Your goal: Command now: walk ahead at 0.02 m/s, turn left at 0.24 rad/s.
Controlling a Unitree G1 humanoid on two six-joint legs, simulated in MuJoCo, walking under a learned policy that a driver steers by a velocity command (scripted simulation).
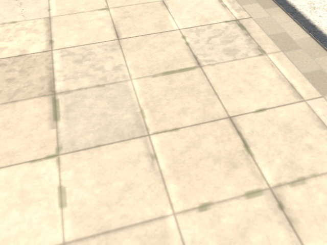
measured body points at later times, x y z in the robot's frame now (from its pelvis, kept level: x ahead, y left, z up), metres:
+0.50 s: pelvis +0.10 +0.03 +0.01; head +0.12 +0.05 +0.46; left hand +0.24 +0.32 -0.06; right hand +0.21 -0.24 -0.10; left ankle +0.02 +0.12 -0.73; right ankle +0.23 -0.10 -0.70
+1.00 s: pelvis +0.32 +0.09 +0.00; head +0.35 +0.12 +0.45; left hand +0.16 +0.34 -0.12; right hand +0.63 +0.03 -0.08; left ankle +0.38 +0.30 -0.70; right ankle +0.26 -0.08 -0.73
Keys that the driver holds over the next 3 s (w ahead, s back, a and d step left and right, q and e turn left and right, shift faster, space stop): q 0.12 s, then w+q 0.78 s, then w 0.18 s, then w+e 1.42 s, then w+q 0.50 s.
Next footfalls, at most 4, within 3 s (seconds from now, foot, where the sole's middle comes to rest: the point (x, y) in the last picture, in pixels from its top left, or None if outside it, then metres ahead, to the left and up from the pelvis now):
0.60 right None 0.30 -0.07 -0.77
1.08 left None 0.43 0.32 -0.77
1.62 right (103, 181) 0.81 0.29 -0.77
2.10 left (54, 146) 1.03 0.56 -0.77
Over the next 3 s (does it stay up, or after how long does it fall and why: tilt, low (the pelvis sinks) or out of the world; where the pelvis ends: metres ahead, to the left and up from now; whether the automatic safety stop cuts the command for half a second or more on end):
stays up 1.35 0.36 0.01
